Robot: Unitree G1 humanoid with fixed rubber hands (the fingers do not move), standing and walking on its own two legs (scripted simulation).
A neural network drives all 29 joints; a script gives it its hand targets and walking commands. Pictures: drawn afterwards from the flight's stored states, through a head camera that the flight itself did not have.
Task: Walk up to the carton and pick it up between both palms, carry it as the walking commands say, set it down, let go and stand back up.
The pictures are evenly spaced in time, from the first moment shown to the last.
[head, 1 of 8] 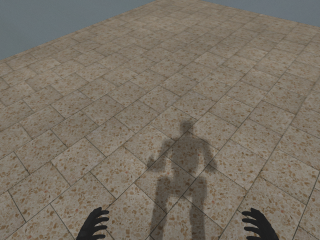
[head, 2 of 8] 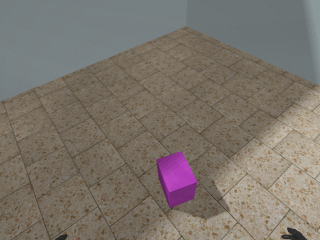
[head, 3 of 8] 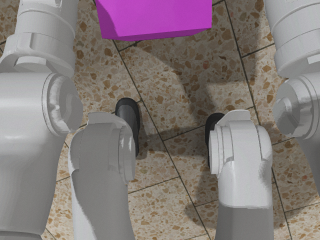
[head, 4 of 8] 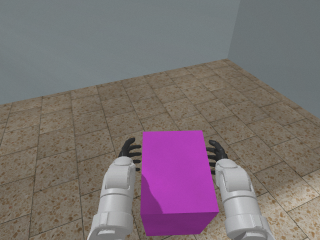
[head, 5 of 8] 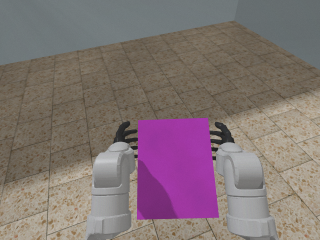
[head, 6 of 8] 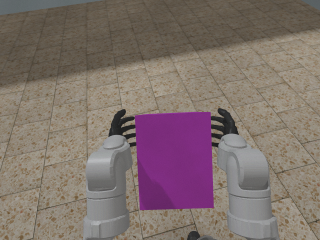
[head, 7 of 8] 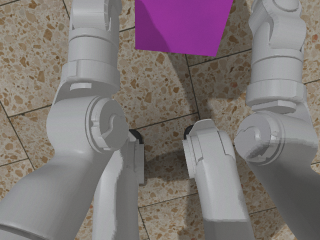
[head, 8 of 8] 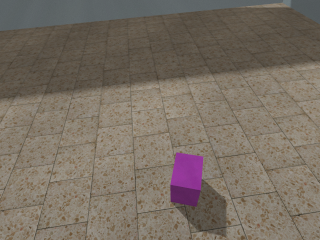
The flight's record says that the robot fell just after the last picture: no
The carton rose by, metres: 0.67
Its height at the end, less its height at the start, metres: +0.00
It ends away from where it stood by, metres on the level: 1.51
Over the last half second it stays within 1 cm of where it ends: yes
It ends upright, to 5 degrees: yes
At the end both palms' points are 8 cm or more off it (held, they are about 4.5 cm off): yes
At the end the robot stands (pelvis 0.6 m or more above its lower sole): yes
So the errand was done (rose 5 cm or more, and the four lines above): yes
